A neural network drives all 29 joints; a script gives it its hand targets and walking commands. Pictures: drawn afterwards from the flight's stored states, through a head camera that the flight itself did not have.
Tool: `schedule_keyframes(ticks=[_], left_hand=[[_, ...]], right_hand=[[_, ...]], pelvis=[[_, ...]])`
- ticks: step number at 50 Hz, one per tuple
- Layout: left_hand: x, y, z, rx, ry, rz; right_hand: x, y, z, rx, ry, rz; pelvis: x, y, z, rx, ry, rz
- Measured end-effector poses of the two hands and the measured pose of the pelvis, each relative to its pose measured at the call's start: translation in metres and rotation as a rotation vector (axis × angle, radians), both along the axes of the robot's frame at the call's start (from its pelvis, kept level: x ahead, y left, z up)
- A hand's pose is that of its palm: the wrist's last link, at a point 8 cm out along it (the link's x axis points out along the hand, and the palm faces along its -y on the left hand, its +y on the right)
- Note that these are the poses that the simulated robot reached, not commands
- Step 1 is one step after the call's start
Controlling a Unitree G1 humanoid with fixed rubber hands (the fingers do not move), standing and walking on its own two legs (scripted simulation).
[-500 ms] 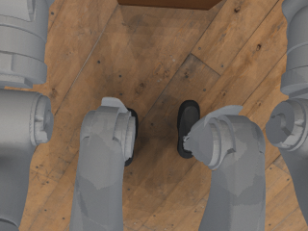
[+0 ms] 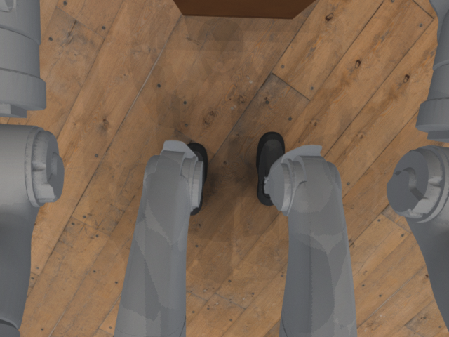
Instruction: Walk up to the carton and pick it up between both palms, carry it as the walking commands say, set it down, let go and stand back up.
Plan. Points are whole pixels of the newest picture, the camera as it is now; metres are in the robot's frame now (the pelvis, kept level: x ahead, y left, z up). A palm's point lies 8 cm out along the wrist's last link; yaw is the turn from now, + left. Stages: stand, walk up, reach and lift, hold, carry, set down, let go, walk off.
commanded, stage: set down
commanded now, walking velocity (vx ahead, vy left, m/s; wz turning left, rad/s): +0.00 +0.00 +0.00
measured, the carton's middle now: out of the picture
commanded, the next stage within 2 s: let go in 0.46 s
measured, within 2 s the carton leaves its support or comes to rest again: neither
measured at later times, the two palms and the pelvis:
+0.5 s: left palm out of the picture +0.58 +0.22 +0.02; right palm out of the picture +0.57 -0.21 +0.01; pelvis +0.01 +0.00 +0.12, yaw +0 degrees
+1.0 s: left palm out of the picture +0.43 +0.23 +0.06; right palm out of the picture +0.42 -0.25 +0.06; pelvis +0.04 +0.00 +0.18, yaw +0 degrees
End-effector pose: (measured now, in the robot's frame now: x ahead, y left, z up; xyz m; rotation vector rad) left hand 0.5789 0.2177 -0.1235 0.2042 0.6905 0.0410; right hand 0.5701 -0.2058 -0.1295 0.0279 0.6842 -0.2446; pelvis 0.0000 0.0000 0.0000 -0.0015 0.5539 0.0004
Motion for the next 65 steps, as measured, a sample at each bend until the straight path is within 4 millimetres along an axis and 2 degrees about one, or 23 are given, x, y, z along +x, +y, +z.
schedule_keyframes(ticks=[14, 22, 24, 27, 32, 35, 38, 45, 50, 54, 59, 65], left_hand=[[0.004, 0.003, 0.089, -0.006, -0.010, -0.009], [0.004, 0.006, 0.132, -0.013, -0.009, -0.008], [0.005, 0.006, 0.140, -0.018, -0.012, -0.009], [0.008, 0.008, 0.147, -0.038, -0.030, -0.005], [0.004, 0.012, 0.143, -0.043, -0.010, 0.000], [-0.014, 0.021, 0.135, -0.005, 0.040, 0.012], [-0.041, 0.028, 0.134, 0.043, 0.079, 0.009], [-0.109, 0.018, 0.157, 0.061, 0.138, -0.056], [-0.152, 0.010, 0.181, 0.013, 0.162, -0.045], [-0.183, 0.008, 0.211, -0.026, 0.142, -0.012], [-0.207, 0.008, 0.253, -0.069, 0.089, 0.009], [-0.239, 0.007, 0.280, -0.073, 0.073, 0.013]], right_hand=[[0.004, 0.000, 0.089, 0.004, -0.020, 0.011], [0.004, -0.003, 0.131, 0.007, -0.022, 0.012], [0.005, -0.004, 0.137, 0.013, -0.022, 0.016], [0.004, -0.004, 0.136, 0.023, -0.005, 0.021], [-0.006, -0.009, 0.126, 0.019, 0.041, 0.018], [-0.021, -0.017, 0.124, 0.011, 0.067, 0.025], [-0.044, -0.026, 0.130, -0.023, 0.083, 0.063], [-0.108, -0.036, 0.162, -0.075, 0.157, 0.160], [-0.150, -0.042, 0.193, -0.070, 0.166, 0.163], [-0.182, -0.043, 0.223, -0.038, 0.144, 0.131], [-0.212, -0.041, 0.254, 0.020, 0.112, 0.095], [-0.247, -0.036, 0.278, 0.014, 0.111, 0.107]], pelvis=[[0.003, 0.001, 0.072, 0.000, -0.027, -0.002], [0.007, 0.000, 0.109, 0.004, -0.048, -0.004], [0.008, 0.000, 0.116, 0.005, -0.047, -0.005], [0.009, -0.001, 0.124, 0.005, -0.035, -0.004], [0.013, -0.001, 0.133, 0.005, -0.032, -0.004], [0.019, 0.000, 0.139, 0.004, -0.045, -0.004], [0.026, 0.000, 0.144, 0.003, -0.077, -0.005], [0.036, 0.002, 0.163, 0.000, -0.189, -0.005], [0.039, 0.003, 0.176, 0.000, -0.264, -0.006], [0.046, 0.002, 0.184, 0.002, -0.245, -0.008], [0.057, 0.000, 0.199, 0.005, -0.250, -0.011], [0.071, -0.002, 0.222, 0.007, -0.353, -0.015]])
